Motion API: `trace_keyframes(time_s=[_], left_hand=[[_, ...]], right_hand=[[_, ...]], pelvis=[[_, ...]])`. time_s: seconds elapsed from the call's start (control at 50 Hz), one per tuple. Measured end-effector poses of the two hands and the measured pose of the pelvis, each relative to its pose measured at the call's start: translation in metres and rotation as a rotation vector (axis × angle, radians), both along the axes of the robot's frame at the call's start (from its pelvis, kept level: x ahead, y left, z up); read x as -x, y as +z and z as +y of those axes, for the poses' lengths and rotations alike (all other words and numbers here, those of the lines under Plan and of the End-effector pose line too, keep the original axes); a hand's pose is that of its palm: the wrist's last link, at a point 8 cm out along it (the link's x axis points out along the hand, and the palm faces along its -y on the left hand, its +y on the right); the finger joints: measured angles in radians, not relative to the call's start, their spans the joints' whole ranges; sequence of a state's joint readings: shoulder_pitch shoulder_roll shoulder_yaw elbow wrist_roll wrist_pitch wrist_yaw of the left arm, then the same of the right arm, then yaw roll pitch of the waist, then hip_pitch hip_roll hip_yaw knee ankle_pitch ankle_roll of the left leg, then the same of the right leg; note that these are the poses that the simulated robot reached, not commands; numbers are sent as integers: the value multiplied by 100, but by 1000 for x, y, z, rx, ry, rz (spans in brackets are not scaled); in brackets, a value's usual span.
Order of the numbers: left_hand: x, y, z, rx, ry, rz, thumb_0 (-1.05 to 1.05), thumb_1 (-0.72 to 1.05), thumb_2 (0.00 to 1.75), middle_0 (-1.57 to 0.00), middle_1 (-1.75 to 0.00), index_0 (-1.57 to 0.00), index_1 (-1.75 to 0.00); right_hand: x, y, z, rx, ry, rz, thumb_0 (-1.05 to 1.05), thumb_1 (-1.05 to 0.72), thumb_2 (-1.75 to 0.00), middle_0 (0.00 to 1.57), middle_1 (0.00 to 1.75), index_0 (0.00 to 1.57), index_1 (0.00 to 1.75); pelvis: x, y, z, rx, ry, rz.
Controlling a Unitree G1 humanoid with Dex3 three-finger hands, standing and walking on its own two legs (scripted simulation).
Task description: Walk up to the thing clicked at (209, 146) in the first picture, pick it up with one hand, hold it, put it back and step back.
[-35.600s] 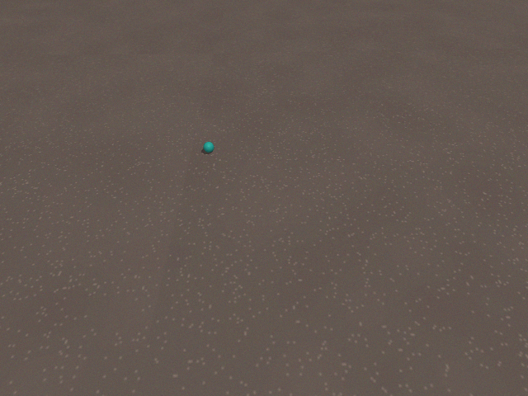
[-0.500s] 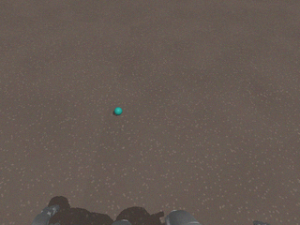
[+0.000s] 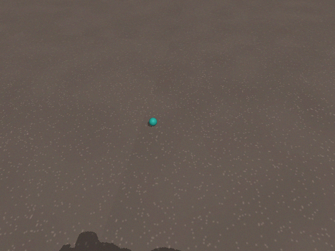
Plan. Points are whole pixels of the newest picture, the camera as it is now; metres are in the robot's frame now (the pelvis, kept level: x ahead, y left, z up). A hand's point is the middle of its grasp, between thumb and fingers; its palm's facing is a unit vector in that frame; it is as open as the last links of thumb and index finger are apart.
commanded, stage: step back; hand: left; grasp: from above
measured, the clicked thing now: (153, 121) +1.12 +0.22 -0.73
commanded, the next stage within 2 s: stand in 0.82 s
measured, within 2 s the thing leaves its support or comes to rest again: neither
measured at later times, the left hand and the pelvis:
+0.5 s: hand out of the picture +0.06 +0.25 -0.13, palm faces +0.05 -0.91 -0.40, open 7.4 cm; pelvis +0.03 -0.02 +0.01, yaw +0 degrees
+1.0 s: hand out of the picture +0.15 +0.27 -0.14, palm faces -0.02 -0.94 -0.34, open 7.4 cm; pelvis +0.06 +0.02 +0.02, yaw -1 degrees
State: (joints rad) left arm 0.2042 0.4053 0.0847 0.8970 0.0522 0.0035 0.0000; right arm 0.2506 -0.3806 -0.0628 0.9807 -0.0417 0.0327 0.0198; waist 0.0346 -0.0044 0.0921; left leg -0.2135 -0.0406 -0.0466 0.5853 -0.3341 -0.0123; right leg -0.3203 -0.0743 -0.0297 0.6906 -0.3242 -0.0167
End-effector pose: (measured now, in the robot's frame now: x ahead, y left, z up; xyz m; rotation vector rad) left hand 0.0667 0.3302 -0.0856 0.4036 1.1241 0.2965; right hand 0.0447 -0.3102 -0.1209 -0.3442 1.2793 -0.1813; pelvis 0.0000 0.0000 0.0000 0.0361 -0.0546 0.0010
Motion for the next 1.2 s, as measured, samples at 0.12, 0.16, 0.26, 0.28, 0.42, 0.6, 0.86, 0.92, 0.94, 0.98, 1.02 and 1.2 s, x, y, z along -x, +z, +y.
trace_keyframes(time_s=[0.12, 0.16, 0.26, 0.28, 0.42, 0.6, 0.86, 0.92, 0.94, 0.98, 1.02, 1.2], left_hand=[[20, -6, -2, 53, 15, 58, 1, 90, 90, -20, -30, -20, -30], [21, -8, -6, 62, 5, 65, 1, 90, 90, -20, -30, -20, -30], [20, -12, -26, 57, 2, 73, 1, 90, 90, -20, -30, -20, -30], [20, -12, -31, 56, 3, 64, 1, 90, 90, -20, -30, -20, -30], [22, -2, -45, 67, 48, 54, 1, 90, 89, -21, -30, -21, -30], [-8, -14, -19, 62, 53, 73, 1, 90, 89, -21, -30, -21, -30], [-66, -23, -10, 112, -16, 46, 1, 90, 90, -20, -30, -20, -30], [-72, -19, -12, 125, -22, 42, 1, 90, 90, -20, -30, -20, -30], [-73, -17, -13, 127, -25, 43, 1, 90, 90, -20, -30, -20, -30], [-74, -16, -13, 130, -28, 47, 1, 90, 90, -20, -30, -20, -30], [-75, -14, -14, 129, -29, 52, 1, 90, 90, -21, -30, -20, -30], [-70, -11, -14, 125, -31, 71, 1, 90, 90, -20, -30, -20, -30]], right_hand=[[13, 15, 10, -10, -20, -49, 1, -90, -89, 20, 30, 20, 30], [10, 17, 7, -10, -21, -65, 1, -90, -89, 20, 30, 20, 30], [-5, 9, -14, -9, -30, -85, 1, -90, -89, 20, 30, 20, 30], [-10, 7, -18, -6, -30, -85, 1, -90, -89, 20, 30, 20, 30], [-44, 12, -22, -8, 18, -86, 1, -90, -89, 20, 30, 20, 30], [-76, 5, -1, 8, 39, -52, 1, -91, -89, 20, 30, 20, 30], [-126, 21, 45, -34, 31, -163, 1, -90, -89, 20, 30, 20, 30], [-131, 25, 47, -39, 37, -175, 1, -90, -89, 20, 30, 20, 30], [-132, 26, 47, -39, 37, -176, 1, -90, -89, 20, 30, 20, 30], [-133, 28, 45, -39, 34, -178, 1, -90, -89, 20, 30, 20, 30], [-131, 29, 43, -37, 26, -176, 1, -90, -89, 20, 30, 20, 30], [-107, 30, 33, -21, -13, -126, 1, -90, -89, 20, 30, 20, 30]], pelvis=[[1, 9, 0, 16, -6, -2], [1, 9, -4, 13, -15, 1], [-3, 3, -18, 36, -22, -7], [-5, 2, -20, 48, -17, -8], [-20, 12, -22, 29, -2, -1], [-44, 3, -3, 37, 26, 6], [-59, 9, 16, 47, -14, 15], [-62, 13, 19, 45, -12, 15], [-63, 15, 19, 44, -13, 14], [-64, 17, 20, 41, -13, 11], [-64, 18, 20, 40, -13, 7], [-60, 22, 18, 41, -12, -2]])
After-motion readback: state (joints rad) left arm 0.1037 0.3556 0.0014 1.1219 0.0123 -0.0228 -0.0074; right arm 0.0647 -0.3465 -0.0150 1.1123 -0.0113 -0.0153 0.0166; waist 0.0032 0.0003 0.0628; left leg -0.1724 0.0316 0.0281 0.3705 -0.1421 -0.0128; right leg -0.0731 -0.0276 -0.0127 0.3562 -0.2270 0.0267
